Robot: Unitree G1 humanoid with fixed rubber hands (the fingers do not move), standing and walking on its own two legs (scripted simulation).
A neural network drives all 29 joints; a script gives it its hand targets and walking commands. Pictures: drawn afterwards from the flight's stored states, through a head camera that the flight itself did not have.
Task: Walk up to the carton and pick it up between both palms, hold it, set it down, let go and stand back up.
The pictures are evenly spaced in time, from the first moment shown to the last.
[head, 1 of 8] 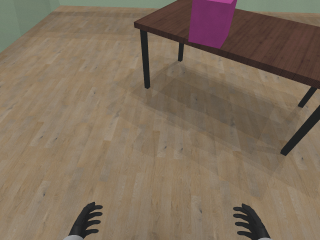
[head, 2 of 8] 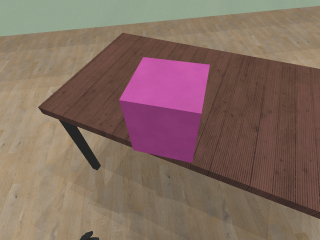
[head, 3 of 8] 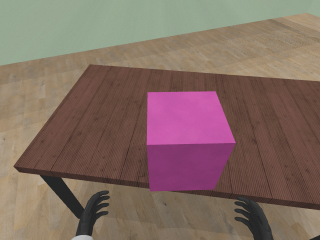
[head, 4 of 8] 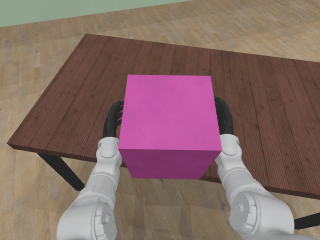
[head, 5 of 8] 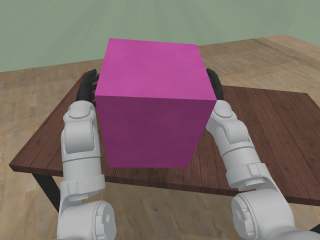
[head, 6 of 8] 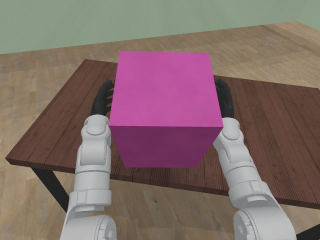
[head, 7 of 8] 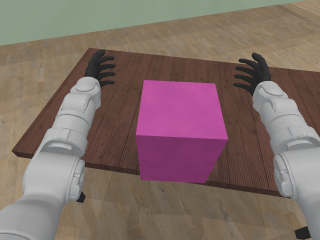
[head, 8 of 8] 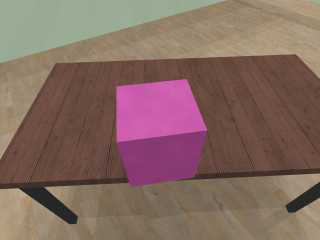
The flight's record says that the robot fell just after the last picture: no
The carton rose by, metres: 0.21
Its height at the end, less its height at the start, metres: +0.00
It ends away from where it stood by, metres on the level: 0.02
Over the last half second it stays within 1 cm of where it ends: yes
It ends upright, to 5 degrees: yes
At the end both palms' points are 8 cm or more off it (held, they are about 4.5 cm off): yes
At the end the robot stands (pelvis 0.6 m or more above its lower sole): yes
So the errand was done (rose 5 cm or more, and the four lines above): yes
